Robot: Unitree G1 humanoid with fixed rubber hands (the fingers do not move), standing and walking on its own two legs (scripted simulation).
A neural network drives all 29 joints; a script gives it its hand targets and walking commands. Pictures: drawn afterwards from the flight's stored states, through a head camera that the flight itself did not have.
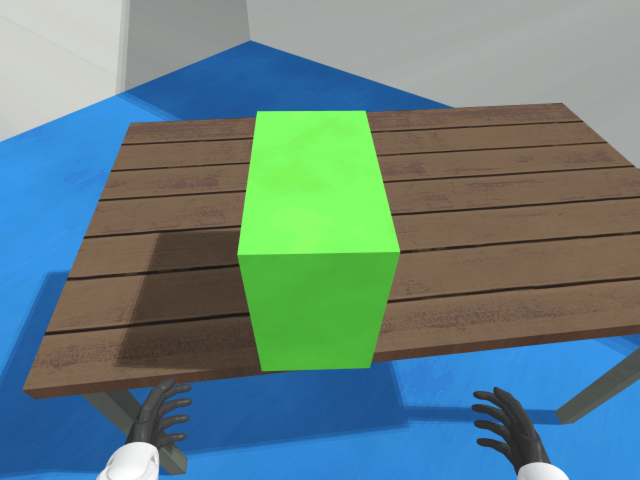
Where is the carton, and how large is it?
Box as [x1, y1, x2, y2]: [237, 111, 399, 370]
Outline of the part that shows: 257,111 237,255 261,369 289,370 369,367 396,266 399,249 365,111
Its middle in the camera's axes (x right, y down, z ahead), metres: -0.01 -0.01 +0.59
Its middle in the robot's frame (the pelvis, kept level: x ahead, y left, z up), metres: +0.43 +0.03 +0.05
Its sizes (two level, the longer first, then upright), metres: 0.291 0.166 0.270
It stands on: a table, 0.69 m high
